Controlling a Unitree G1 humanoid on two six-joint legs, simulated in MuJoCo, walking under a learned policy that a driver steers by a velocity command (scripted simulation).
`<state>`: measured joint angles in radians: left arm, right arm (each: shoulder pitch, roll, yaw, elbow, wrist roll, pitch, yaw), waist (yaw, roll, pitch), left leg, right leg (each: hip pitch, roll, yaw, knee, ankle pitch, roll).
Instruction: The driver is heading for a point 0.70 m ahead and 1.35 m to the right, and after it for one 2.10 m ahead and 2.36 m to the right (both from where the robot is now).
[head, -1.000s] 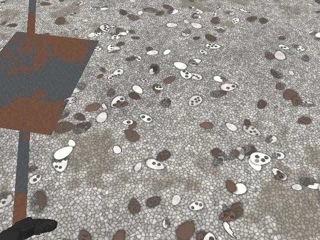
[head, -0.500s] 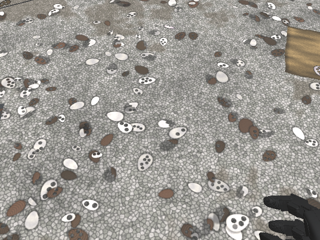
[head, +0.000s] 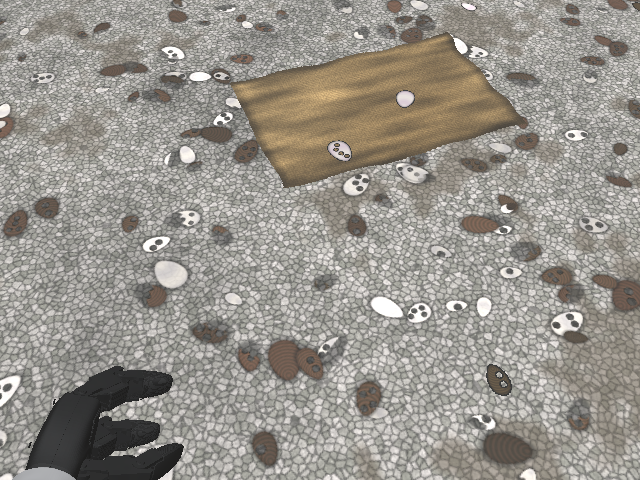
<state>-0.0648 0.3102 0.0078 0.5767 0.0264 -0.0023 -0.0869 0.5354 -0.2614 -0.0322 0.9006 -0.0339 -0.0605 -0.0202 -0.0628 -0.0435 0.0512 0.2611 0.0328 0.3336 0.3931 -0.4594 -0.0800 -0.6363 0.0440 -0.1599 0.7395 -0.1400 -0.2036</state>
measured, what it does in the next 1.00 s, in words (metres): walks ahead, turning right: right foot, then left foot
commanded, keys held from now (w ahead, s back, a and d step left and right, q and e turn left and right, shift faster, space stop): w+e+shift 0.70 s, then w+shift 0.30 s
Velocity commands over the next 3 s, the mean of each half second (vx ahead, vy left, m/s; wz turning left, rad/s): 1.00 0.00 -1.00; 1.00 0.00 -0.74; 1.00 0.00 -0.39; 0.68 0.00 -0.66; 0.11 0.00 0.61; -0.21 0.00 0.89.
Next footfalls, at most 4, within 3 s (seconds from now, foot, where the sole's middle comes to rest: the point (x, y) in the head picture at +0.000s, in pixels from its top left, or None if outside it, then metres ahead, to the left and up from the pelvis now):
0.02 right None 0.19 -0.01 -0.74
0.42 left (280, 389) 0.64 0.07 -0.74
0.88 right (457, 302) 0.84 -0.35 -0.74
1.30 left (518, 173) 1.25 -0.61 -0.74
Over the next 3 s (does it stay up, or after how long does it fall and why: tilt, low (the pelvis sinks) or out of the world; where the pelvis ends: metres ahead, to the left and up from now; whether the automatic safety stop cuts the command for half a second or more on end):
stays up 1.23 -1.26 0.03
